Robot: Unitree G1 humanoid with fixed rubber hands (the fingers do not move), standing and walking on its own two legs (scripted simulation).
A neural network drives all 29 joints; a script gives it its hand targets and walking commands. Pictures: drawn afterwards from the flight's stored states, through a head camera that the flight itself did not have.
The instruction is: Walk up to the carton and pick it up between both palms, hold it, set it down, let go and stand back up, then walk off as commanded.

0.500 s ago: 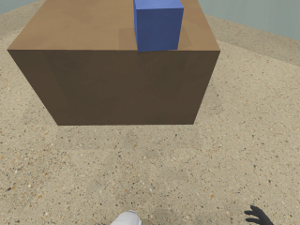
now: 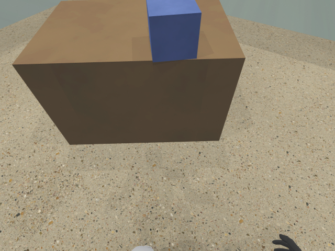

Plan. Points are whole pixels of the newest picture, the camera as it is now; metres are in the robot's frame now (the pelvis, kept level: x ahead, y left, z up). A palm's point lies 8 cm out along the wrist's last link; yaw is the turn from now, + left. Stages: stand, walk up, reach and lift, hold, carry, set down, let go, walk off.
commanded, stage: stand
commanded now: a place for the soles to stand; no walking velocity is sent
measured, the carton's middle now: (171, 27) +1.02 +0.03 +0.02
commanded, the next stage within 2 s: none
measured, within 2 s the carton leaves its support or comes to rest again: neither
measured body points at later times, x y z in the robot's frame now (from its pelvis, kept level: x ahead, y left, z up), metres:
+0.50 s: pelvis +0.00 +0.00 +0.00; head +0.02 +0.00 +0.45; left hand +0.09 +0.32 -0.11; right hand +0.12 -0.28 -0.12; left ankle +0.06 +0.14 -0.72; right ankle -0.03 -0.11 -0.72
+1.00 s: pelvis +0.00 +0.01 +0.00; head +0.01 +0.02 +0.45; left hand +0.08 +0.33 -0.12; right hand +0.10 -0.28 -0.12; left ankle +0.06 +0.14 -0.72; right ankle -0.03 -0.11 -0.72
